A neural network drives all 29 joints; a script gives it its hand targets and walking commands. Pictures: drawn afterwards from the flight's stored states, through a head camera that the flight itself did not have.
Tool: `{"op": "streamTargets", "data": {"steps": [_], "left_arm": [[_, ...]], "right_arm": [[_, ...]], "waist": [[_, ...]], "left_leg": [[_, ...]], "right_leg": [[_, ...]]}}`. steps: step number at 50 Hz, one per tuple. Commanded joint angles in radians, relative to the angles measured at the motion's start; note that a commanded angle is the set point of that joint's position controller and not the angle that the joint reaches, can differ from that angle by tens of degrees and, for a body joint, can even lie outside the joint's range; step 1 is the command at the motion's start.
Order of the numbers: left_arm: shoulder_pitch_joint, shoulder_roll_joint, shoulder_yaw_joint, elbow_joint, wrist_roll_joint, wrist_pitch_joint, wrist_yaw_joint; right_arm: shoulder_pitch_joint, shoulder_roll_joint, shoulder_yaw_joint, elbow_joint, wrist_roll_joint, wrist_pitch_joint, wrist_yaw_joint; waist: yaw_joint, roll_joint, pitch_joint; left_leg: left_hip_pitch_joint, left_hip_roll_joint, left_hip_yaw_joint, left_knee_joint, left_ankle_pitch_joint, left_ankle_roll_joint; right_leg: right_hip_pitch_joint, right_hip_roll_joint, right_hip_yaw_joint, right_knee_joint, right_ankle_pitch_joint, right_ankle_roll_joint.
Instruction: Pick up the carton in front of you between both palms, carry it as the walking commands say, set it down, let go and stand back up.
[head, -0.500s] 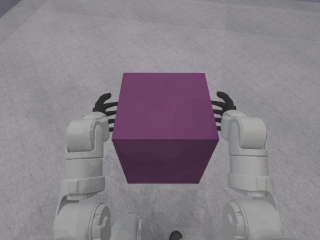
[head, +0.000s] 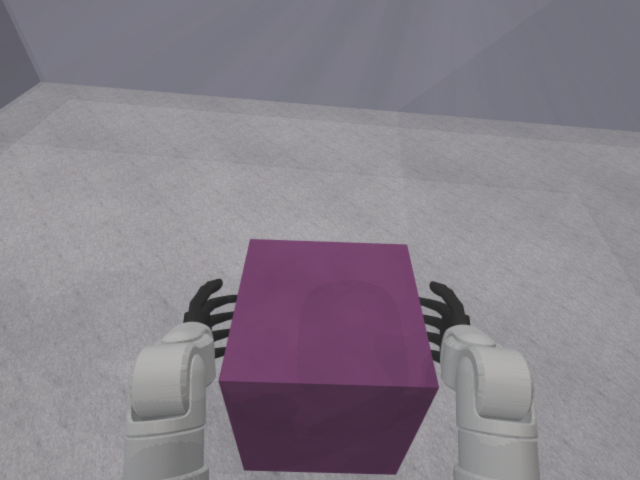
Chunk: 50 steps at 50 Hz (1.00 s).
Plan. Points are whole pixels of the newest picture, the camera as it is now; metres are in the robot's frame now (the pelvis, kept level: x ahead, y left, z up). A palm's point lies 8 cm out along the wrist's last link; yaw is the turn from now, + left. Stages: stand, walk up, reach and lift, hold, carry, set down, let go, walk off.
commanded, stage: carry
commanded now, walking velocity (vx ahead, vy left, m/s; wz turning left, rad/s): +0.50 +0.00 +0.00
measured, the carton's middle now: (324, 359) +0.28 +0.00 -0.01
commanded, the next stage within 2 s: none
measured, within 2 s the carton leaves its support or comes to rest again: neither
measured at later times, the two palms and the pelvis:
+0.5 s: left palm (259, 182) +0.56 +0.11 +0.07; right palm (424, 182) +0.59 -0.19 +0.06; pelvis +0.31 -0.06 +0.00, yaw +4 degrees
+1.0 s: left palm (254, 111) +0.83 +0.15 +0.07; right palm (388, 111) +0.83 -0.15 +0.07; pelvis +0.56 -0.01 -0.01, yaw +1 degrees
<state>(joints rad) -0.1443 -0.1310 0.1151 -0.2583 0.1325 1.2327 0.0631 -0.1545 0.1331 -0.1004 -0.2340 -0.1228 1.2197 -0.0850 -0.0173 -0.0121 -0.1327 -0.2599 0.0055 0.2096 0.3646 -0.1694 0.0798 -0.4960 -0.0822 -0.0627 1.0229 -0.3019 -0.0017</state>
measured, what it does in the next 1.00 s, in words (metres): walks ahead: right foot, then left foot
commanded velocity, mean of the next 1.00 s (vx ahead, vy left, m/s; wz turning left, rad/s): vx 0.26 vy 0.00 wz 0.00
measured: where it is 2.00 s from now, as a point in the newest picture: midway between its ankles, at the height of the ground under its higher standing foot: (318, 388)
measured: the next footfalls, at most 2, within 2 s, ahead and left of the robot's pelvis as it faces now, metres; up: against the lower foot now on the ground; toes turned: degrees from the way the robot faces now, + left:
right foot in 0.32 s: +0.41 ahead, -0.14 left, +0.00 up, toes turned -9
left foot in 0.78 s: +0.67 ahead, +0.10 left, +0.00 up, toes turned -16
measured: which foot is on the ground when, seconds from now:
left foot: down 0.00-0.36, up 0.38-0.76, down 0.78-1.00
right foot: up 0.00-0.30, down 0.32-0.82, up 0.84-0.94, down 0.96-1.00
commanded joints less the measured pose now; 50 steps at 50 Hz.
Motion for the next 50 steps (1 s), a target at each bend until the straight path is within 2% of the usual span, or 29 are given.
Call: {"op": "streamTargets", "data": {"steps": [1, 6, 12, 14, 15, 16, 17, 18, 19, 20, 21, 22, 23, 24, 27, 29, 32, 34, 36, 38, 39, 40, 41, 42, 44, 45, 47, 49, 50], "left_arm": [[-0.497, -0.949, -0.724, -0.079, -0.414, -0.027, -0.236], [-0.477, -0.916, -0.732, -0.106, -0.412, -0.026, -0.226], [-0.497, -0.833, -0.719, -0.118, -0.418, 0.006, -0.219], [-0.5, -0.815, -0.708, -0.105, -0.417, 0.015, -0.218], [-0.489, -0.812, -0.701, -0.092, -0.415, 0.017, -0.218], [-0.473, -0.811, -0.69, -0.074, -0.411, 0.018, -0.219], [-0.462, -0.809, -0.678, -0.063, -0.4, 0.018, -0.221], [-0.462, -0.812, -0.666, -0.03, -0.387, 0.008, -0.223], [-0.445, -0.855, -0.67, -0.03, -0.4, 0.004, -0.225], [-0.464, -0.889, -0.678, -0.06, -0.412, -0.003, -0.229], [-0.478, -0.931, -0.689, -0.075, -0.422, -0.012, -0.233], [-0.499, -0.965, -0.699, -0.094, -0.43, -0.024, -0.238], [-0.513, -0.985, -0.709, -0.109, -0.435, -0.034, -0.242], [-0.51, -0.996, -0.717, -0.118, -0.441, -0.043, -0.247], [-0.48, -0.973, -0.728, -0.145, -0.457, -0.052, -0.257], [-0.466, -0.946, -0.731, -0.17, -0.461, -0.05, -0.26], [-0.444, -0.89, -0.725, -0.198, -0.459, -0.037, -0.255], [-0.417, -0.855, -0.713, -0.182, -0.44, -0.023, -0.249], [-0.401, -0.83, -0.699, -0.156, -0.419, -0.011, -0.241], [-0.414, -0.811, -0.69, -0.135, -0.407, 0.001, -0.237], [-0.422, -0.8, -0.686, -0.124, -0.402, 0.006, -0.235], [-0.426, -0.787, -0.683, -0.111, -0.395, 0.011, -0.234], [-0.466, -0.798, -0.7, -0.112, -0.407, 0.025, -0.23], [-0.471, -0.814, -0.706, -0.11, -0.416, 0.031, -0.231], [-0.505, -0.876, -0.723, -0.113, -0.426, 0.015, -0.237], [-0.529, -0.905, -0.733, -0.124, -0.434, 0.005, -0.238], [-0.557, -0.938, -0.752, -0.15, -0.44, -0.014, -0.236], [-0.544, -0.957, -0.76, -0.165, -0.443, -0.026, -0.233], [-0.539, -0.962, -0.757, -0.167, -0.438, -0.032, -0.231]], "right_arm": [[-0.482, 0.958, 0.696, -0.09, 0.428, -0.015, 0.267], [-0.456, 0.91, 0.693, -0.116, 0.427, -0.013, 0.268], [-0.457, 0.832, 0.675, -0.113, 0.408, 0.011, 0.251], [-0.468, 0.82, 0.675, -0.107, 0.407, 0.02, 0.249], [-0.479, 0.815, 0.677, -0.107, 0.409, 0.024, 0.248], [-0.484, 0.81, 0.68, -0.107, 0.408, 0.028, 0.247], [-0.495, 0.804, 0.683, -0.108, 0.411, 0.034, 0.248], [-0.526, 0.839, 0.702, -0.127, 0.429, 0.043, 0.249], [-0.542, 0.85, 0.707, -0.122, 0.43, 0.037, 0.255], [-0.54, 0.9, 0.709, -0.104, 0.436, 0.026, 0.259], [-0.533, 0.932, 0.709, -0.11, 0.44, 0.012, 0.262], [-0.531, 0.958, 0.714, -0.115, 0.439, 0.0, 0.262], [-0.531, 0.972, 0.72, -0.124, 0.433, -0.012, 0.26], [-0.523, 0.976, 0.727, -0.136, 0.423, -0.023, 0.255], [-0.474, 0.993, 0.738, -0.152, 0.404, -0.043, 0.24], [-0.445, 0.974, 0.735, -0.171, 0.394, -0.044, 0.229], [-0.421, 0.925, 0.73, -0.199, 0.39, -0.031, 0.22], [-0.418, 0.887, 0.726, -0.204, 0.393, -0.013, 0.22], [-0.426, 0.856, 0.719, -0.194, 0.398, 0.007, 0.227], [-0.426, 0.838, 0.708, -0.167, 0.398, 0.021, 0.236], [-0.434, 0.825, 0.699, -0.155, 0.397, 0.027, 0.241], [-0.439, 0.806, 0.686, -0.139, 0.396, 0.034, 0.244], [-0.438, 0.811, 0.672, -0.102, 0.387, 0.033, 0.249], [-0.395, 0.826, 0.656, -0.065, 0.386, 0.025, 0.251], [-0.421, 0.901, 0.661, -0.082, 0.401, 0.008, 0.256], [-0.451, 0.938, 0.665, -0.094, 0.407, 0.0, 0.26], [-0.472, 0.982, 0.678, -0.113, 0.416, -0.015, 0.264], [-0.471, 0.983, 0.689, -0.136, 0.422, -0.026, 0.264], [-0.5, 0.973, 0.699, -0.169, 0.433, -0.027, 0.266]], "waist": [[0.01, 0.134, -0.193], [0.002, 0.127, -0.112], [-0.006, 0.156, -0.029], [-0.002, 0.172, -0.044], [0.012, 0.162, -0.086], [0.027, 0.12, -0.165], [0.049, 0.005, -0.259], [0.052, -0.277, -0.349], [0.047, -0.29, -0.313], [0.042, -0.214, -0.312], [0.04, -0.099, -0.314], [0.035, -0.037, -0.289], [0.03, -0.058, -0.282], [0.028, -0.084, -0.281], [0.028, -0.117, -0.241], [0.027, -0.111, -0.201], [0.03, -0.124, -0.177], [0.035, -0.147, -0.165], [0.038, -0.154, -0.153], [0.023, -0.108, -0.141], [0.019, -0.071, -0.147], [0.018, -0.008, -0.196], [0.008, 0.18, -0.306], [0.001, 0.25, -0.357], [0.01, 0.171, -0.345], [0.013, 0.17, -0.314], [0.012, 0.18, -0.327], [0.013, 0.132, -0.349], [0.018, 0.087, -0.334]], "left_leg": [[0.203, 0.28, -0.266, -0.261, -0.11, 0.061], [0.259, 0.242, -0.172, -0.259, 0.043, 0.04], [0.33, 0.237, -0.113, -0.185, 0.269, 0.027], [0.341, 0.232, -0.082, -0.097, 0.43, 0.008], [0.324, 0.211, -0.04, 0.022, 0.537, -0.012], [0.245, 0.172, 0.007, 0.197, 0.537, -0.045], [0.061, 0.139, 0.004, 0.429, 0.282, -0.08], [-0.247, 0.017, -0.03, 0.738, -0.006, -0.123], [-0.391, -0.018, -0.145, 0.88, -0.289, -0.106], [-0.42, 0.037, -0.196, 0.954, -0.285, -0.077], [-0.42, 0.081, -0.215, 0.934, -0.239, -0.063], [-0.401, 0.115, -0.219, 0.861, -0.176, -0.062], [-0.364, 0.131, -0.215, 0.793, -0.133, -0.065], [-0.341, 0.124, -0.194, 0.751, -0.105, -0.069], [-0.357, 0.127, -0.153, 0.602, -0.048, -0.092], [-0.37, 0.115, -0.116, 0.473, -0.005, -0.109], [-0.315, 0.072, -0.058, 0.299, 0.062, -0.105], [-0.265, 0.043, -0.033, 0.221, 0.145, -0.098], [-0.195, 0.032, -0.019, 0.148, 0.209, -0.095], [-0.031, 0.017, 0.021, -0.013, 0.339, -0.096], [0.095, 0.039, 0.007, -0.055, 0.42, -0.102], [0.254, 0.171, -0.117, 0.01, 0.716, -0.096], [0.499, 0.344, -0.291, 0.12, 1.097, 0.034], [0.516, 0.386, -0.382, 0.075, 1.017, 0.112], [0.427, 0.354, -0.349, -0.014, 0.676, 0.086], [0.356, 0.326, -0.305, -0.041, 0.556, 0.057], [0.288, 0.276, -0.226, -0.057, 0.359, 0.013], [0.22, 0.238, -0.172, -0.053, 0.217, -0.018], [0.232, 0.216, -0.132, -0.03, 0.201, -0.034]], "right_leg": [[-0.114, -0.046, -0.006, -0.141, 0.082, 0.029], [-0.153, -0.037, -0.072, -0.356, 0.248, 0.046], [-0.117, -0.002, -0.12, -0.497, 0.29, 0.004], [-0.004, 0.025, -0.151, -0.547, 0.265, -0.02], [0.131, 0.068, -0.196, -0.59, 0.247, -0.026], [0.343, 0.092, -0.218, -0.593, 0.189, -0.026], [0.568, -0.068, 0.006, -0.63, 0.042, -0.051], [0.793, -0.324, 0.481, -0.719, -0.05, -0.203], [0.786, -0.341, 0.573, -0.793, 0.154, -0.226], [0.755, -0.316, 0.447, -0.753, 0.284, -0.209], [0.701, -0.293, 0.358, -0.735, 0.333, -0.178], [0.621, -0.271, 0.28, -0.756, 0.324, -0.144], [0.562, -0.251, 0.216, -0.785, 0.262, -0.115], [0.532, -0.235, 0.171, -0.807, 0.218, -0.107], [0.496, -0.223, 0.105, -0.881, 0.095, -0.129], [0.505, -0.205, 0.044, -0.868, 0.265, -0.138], [0.518, -0.161, -0.062, -0.79, 0.56, -0.11], [0.522, -0.144, -0.104, -0.754, 0.673, -0.089], [0.52, -0.134, -0.126, -0.701, 0.697, -0.07], [0.471, -0.103, -0.167, -0.573, 0.618, -0.022], [0.409, -0.083, -0.165, -0.499, 0.571, 0.011], [0.314, -0.056, -0.152, -0.397, 0.344, 0.049], [0.143, -0.014, -0.087, -0.261, -0.01, 0.075], [0.09, 0.025, -0.05, -0.202, -0.261, 0.074], [0.107, 0.008, 0.011, -0.31, -0.319, 0.044], [0.148, 0.0, 0.002, -0.425, -0.32, 0.038], [0.252, 0.019, -0.04, -0.549, -0.136, 0.036], [0.357, 0.0, -0.054, -0.628, 0.051, 0.036], [0.335, -0.038, -0.025, -0.653, 0.08, 0.039]]}}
